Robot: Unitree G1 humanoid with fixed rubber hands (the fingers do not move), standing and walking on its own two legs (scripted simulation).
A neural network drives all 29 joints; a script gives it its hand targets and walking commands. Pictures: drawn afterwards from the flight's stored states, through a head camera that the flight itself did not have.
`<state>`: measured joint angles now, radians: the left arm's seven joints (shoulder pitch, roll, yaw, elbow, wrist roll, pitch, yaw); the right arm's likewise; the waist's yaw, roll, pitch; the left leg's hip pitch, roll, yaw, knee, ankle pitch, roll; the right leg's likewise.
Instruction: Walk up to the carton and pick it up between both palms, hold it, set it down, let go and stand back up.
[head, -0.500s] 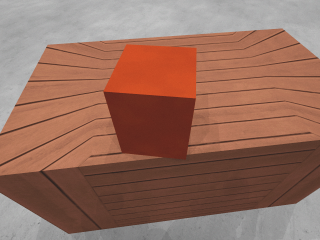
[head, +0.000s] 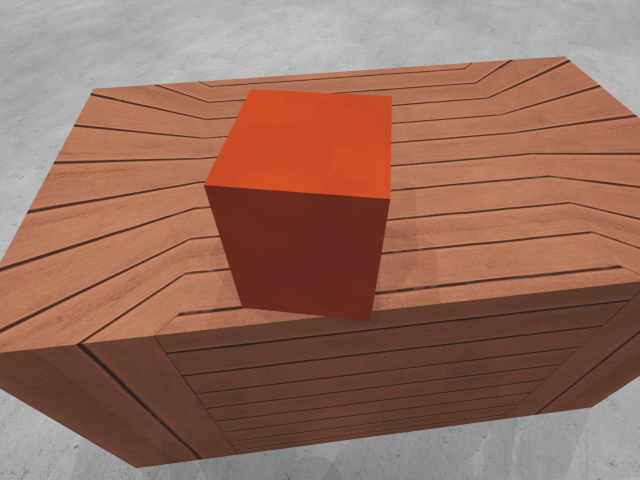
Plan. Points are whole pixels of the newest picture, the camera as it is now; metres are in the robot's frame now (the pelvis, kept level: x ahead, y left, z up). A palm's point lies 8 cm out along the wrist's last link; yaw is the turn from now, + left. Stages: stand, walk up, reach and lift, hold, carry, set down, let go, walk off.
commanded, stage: stand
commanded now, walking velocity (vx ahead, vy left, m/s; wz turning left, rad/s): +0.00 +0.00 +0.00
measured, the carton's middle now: (312, 208) +0.47 +0.04 +0.07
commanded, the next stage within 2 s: walk up in 1.02 s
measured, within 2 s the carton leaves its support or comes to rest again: neither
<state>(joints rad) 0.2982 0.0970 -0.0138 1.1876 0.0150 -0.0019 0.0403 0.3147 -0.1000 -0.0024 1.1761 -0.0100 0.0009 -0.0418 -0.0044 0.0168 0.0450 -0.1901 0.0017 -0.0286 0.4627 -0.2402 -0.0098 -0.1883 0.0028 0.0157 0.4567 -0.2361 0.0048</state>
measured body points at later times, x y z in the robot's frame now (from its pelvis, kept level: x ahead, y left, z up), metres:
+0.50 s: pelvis +0.01 +0.00 +0.00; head +0.02 +0.00 +0.45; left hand -0.02 +0.20 -0.16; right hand -0.03 -0.19 -0.17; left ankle +0.01 +0.13 -0.74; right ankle +0.01 -0.12 -0.74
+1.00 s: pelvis +0.01 +0.00 +0.00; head +0.03 +0.00 +0.45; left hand -0.02 +0.20 -0.16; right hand -0.02 -0.20 -0.17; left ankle +0.01 +0.13 -0.74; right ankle +0.01 -0.12 -0.74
